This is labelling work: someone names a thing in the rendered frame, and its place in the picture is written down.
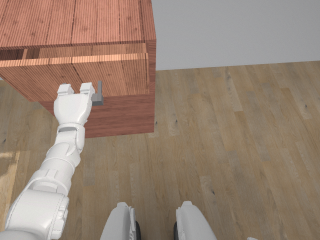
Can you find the right robot shin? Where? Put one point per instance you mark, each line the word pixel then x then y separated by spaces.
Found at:
pixel 182 236

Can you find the left robot thigh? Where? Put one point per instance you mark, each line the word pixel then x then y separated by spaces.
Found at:
pixel 120 223

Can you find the left robot forearm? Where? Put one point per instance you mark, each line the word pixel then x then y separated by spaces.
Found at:
pixel 58 167

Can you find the left robot hand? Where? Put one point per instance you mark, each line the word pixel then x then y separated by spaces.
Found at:
pixel 73 108

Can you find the drawer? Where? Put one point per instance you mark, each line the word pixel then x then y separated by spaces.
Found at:
pixel 122 68

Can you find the robot left upper arm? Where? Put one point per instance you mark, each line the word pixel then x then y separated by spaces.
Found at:
pixel 38 215

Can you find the cabinet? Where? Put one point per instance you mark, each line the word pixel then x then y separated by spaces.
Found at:
pixel 33 24

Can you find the handle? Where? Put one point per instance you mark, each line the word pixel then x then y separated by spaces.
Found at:
pixel 97 98

